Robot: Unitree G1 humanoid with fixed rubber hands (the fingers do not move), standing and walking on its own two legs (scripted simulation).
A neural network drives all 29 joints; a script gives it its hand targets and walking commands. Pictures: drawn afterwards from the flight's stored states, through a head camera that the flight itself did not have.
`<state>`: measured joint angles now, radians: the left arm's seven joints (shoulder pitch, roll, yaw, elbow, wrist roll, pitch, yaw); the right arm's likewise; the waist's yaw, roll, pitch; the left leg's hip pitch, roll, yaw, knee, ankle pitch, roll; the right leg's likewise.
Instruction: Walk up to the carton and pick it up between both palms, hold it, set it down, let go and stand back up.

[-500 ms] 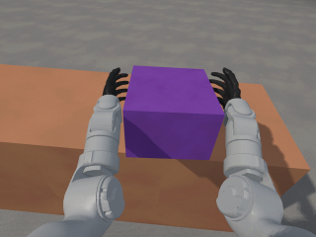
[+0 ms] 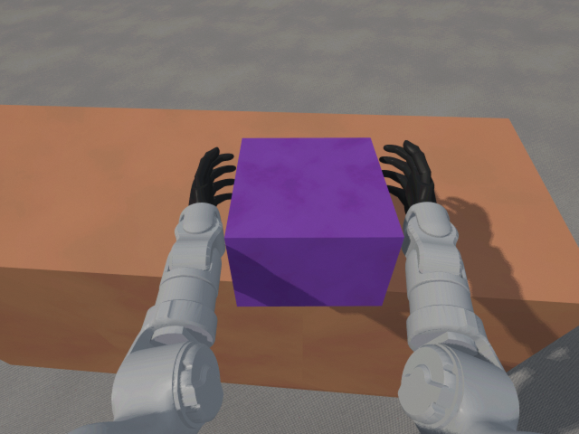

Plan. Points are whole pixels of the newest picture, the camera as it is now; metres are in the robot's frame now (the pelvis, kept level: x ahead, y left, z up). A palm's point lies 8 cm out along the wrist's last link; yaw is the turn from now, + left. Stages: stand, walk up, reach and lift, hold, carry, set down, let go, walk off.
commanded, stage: set down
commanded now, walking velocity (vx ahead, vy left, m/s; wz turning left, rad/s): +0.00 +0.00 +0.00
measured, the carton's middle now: (307, 217) +0.43 -0.02 +0.06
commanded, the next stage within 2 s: none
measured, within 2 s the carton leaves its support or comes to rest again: rests again in 1.66 s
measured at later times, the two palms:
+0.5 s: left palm (228, 217) +0.46 +0.11 +0.04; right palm (419, 219) +0.43 -0.19 +0.05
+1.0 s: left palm (222, 211) +0.45 +0.11 +0.06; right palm (422, 199) +0.44 -0.18 +0.09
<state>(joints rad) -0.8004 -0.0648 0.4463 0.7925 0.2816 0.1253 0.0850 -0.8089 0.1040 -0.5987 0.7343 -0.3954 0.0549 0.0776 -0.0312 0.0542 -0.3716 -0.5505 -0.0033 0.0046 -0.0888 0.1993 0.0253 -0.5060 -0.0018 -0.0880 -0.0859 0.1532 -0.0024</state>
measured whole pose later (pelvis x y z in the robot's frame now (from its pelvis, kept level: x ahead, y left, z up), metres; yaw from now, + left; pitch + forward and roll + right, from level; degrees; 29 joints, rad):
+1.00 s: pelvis -0.01 +0.00 -0.02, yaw -1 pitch +32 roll +0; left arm -1.00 0.07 0.23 1.29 0.08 -0.13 0.21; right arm -0.95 -0.02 -0.58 1.03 -0.33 -0.10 0.03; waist -0.04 0.02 -0.46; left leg -0.91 0.00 0.02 0.37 -0.01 0.02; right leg -0.89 -0.02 -0.05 0.41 -0.07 0.00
